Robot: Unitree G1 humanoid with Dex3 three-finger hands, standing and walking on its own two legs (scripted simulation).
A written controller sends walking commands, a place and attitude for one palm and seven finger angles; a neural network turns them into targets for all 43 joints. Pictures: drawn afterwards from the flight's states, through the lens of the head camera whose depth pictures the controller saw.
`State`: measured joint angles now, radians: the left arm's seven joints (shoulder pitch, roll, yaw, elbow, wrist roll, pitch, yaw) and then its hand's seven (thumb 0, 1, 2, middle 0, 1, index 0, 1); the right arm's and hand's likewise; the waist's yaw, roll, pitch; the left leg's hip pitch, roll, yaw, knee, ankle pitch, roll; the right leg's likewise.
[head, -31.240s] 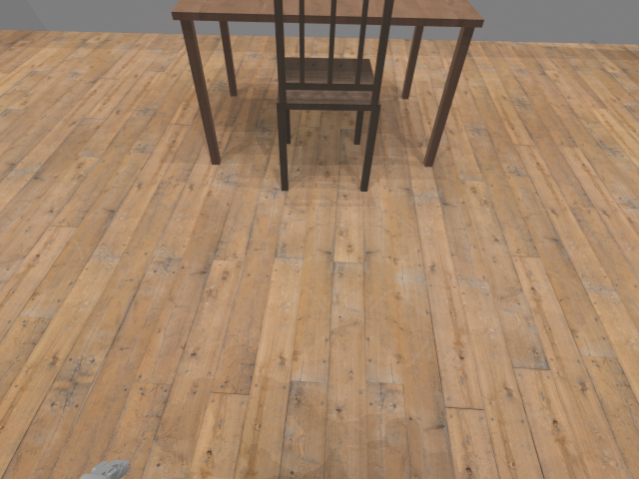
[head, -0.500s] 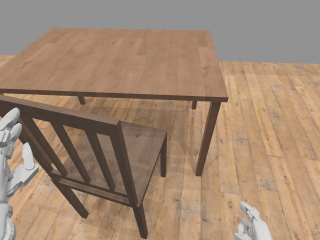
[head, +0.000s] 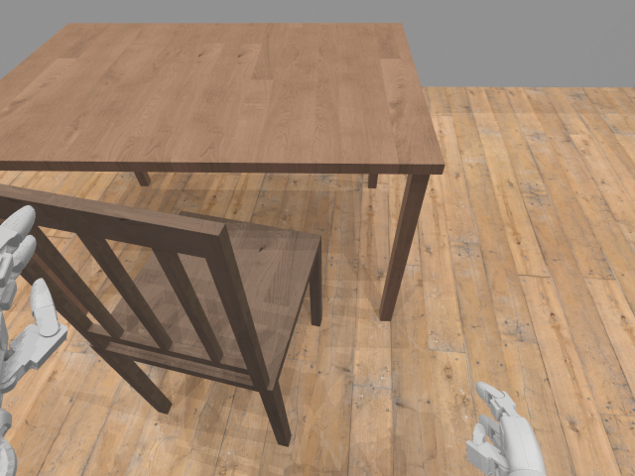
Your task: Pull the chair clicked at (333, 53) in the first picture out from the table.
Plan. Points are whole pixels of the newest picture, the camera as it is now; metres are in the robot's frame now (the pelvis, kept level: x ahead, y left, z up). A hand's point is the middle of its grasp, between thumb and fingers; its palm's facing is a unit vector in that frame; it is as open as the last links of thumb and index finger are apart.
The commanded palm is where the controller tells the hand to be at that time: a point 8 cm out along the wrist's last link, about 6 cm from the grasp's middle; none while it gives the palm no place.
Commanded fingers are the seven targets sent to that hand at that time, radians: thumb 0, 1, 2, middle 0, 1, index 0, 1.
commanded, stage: step back with the hand held close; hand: left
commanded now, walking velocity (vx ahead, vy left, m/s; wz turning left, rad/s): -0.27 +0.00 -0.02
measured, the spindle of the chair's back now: (134, 299) +0.37 +0.33 -0.05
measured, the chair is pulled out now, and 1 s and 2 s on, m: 0.17 0.17 0.17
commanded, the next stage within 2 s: stop stepping back and stand still in 1.92 s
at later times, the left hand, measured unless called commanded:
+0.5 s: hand (37, 399) +0.15 +0.24 +0.16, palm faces +0.45 -0.78 -0.44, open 7.4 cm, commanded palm +0.09 +0.28 +0.18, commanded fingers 0.00 0.90 0.90 -0.20 -0.30 -0.20 -0.30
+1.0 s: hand (12, 437) +0.12 +0.24 +0.16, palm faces +0.47 -0.75 -0.47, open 7.4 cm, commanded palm +0.05 +0.28 +0.18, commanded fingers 0.00 0.90 0.90 -0.20 -0.30 -0.20 -0.30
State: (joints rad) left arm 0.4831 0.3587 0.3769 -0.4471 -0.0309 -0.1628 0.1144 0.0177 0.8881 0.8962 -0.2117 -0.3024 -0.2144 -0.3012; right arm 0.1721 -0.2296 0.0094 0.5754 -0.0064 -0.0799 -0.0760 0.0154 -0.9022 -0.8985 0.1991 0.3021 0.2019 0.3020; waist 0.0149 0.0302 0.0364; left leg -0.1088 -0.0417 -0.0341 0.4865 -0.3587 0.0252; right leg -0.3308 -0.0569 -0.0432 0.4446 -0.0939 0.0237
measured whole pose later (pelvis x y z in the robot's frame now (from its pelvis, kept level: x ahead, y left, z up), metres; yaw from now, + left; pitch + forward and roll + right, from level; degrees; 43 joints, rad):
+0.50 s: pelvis -0.05 -0.02 -0.01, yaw +0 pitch +0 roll +1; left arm 0.50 0.37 0.39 -0.48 -0.01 -0.14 0.15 0.02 0.89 0.90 -0.21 -0.30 -0.22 -0.30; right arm 0.22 -0.25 0.01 0.55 0.00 0.00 -0.09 0.02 -0.90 -0.90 0.20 0.30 0.20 0.30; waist 0.01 -0.01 -0.03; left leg -0.28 -0.03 -0.04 0.65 -0.36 0.02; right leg -0.46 -0.05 -0.05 0.50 -0.05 0.00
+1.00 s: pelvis -0.08 -0.02 -0.02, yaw +2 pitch +1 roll +1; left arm 0.51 0.40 0.43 -0.52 0.01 -0.18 0.16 0.02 0.88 0.90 -0.21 -0.30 -0.22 -0.30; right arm 0.24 -0.23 -0.01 0.56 0.00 -0.01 -0.07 0.02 -0.90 -0.90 0.20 0.30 0.20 0.30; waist -0.02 -0.03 -0.02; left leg -0.37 -0.02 -0.02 0.70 -0.35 0.02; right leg -0.52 -0.03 -0.02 0.52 -0.03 0.01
